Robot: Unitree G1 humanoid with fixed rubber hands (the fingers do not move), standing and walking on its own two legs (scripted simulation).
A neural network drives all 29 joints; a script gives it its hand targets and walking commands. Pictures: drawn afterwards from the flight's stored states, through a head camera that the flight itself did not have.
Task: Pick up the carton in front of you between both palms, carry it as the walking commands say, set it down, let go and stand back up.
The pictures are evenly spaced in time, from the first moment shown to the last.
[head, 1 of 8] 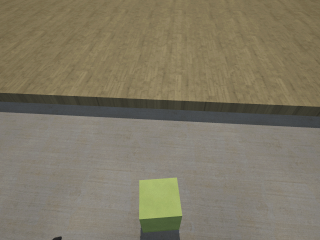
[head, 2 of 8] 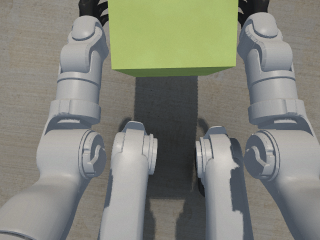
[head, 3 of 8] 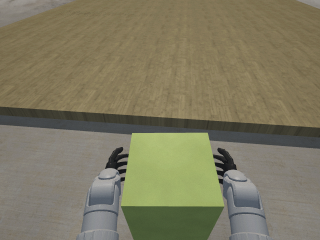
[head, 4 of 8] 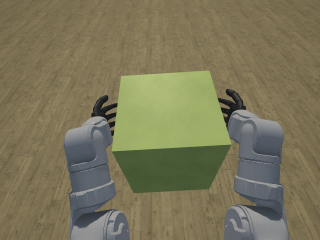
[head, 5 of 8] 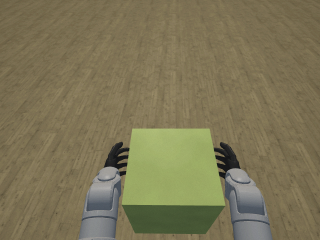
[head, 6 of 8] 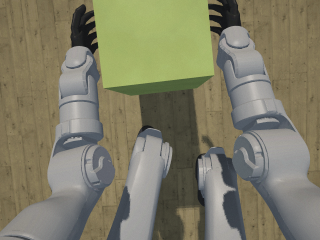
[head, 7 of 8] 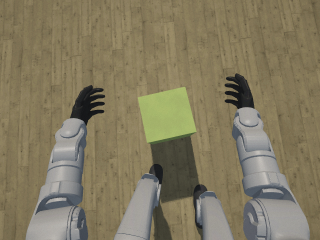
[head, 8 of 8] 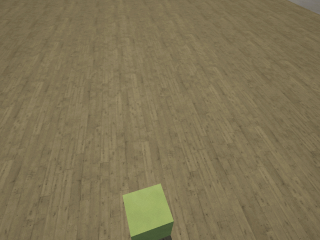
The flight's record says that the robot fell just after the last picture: no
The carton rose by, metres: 0.87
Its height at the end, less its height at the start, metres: +0.12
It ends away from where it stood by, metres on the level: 2.73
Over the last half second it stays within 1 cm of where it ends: yes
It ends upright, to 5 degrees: yes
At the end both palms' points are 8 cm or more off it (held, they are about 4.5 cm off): yes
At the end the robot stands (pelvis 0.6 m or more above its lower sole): yes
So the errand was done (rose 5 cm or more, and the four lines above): yes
